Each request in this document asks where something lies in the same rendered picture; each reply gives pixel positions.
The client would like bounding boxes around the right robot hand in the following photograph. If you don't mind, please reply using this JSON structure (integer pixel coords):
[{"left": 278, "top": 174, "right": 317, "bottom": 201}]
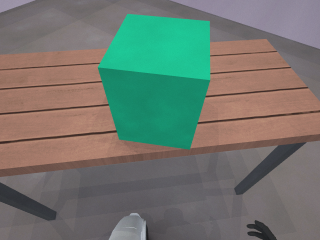
[{"left": 246, "top": 220, "right": 277, "bottom": 240}]

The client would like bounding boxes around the table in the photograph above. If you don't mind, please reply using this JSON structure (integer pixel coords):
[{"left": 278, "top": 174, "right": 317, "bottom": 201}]
[{"left": 0, "top": 39, "right": 320, "bottom": 221}]

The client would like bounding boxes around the carton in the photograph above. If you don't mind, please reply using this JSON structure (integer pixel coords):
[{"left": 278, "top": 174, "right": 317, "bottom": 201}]
[{"left": 98, "top": 14, "right": 211, "bottom": 150}]

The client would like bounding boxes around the left robot shin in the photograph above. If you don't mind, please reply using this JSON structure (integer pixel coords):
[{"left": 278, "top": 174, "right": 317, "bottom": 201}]
[{"left": 130, "top": 213, "right": 140, "bottom": 217}]

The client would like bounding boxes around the left robot thigh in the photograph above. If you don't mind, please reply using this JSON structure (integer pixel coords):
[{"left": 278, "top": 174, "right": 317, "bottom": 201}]
[{"left": 109, "top": 215, "right": 146, "bottom": 240}]

